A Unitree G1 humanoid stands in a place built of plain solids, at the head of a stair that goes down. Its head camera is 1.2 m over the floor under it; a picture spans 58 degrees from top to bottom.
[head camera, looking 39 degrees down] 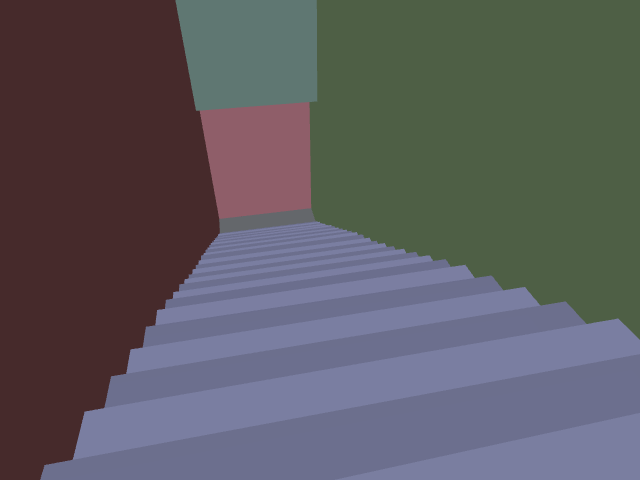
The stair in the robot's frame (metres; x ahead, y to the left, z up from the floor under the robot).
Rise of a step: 0.19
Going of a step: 0.30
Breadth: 2.60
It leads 12 degrees to the left of straight ahead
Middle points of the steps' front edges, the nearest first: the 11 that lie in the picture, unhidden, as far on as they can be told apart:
0.56 -0.37 -0.01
0.85 -0.31 -0.21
1.14 -0.25 -0.40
1.42 -0.19 -0.58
1.72 -0.13 -0.77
2.04 -0.07 -0.97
2.36 0.00 -1.16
2.64 0.06 -1.35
2.92 0.12 -1.56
3.20 0.17 -1.75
3.48 0.23 -1.95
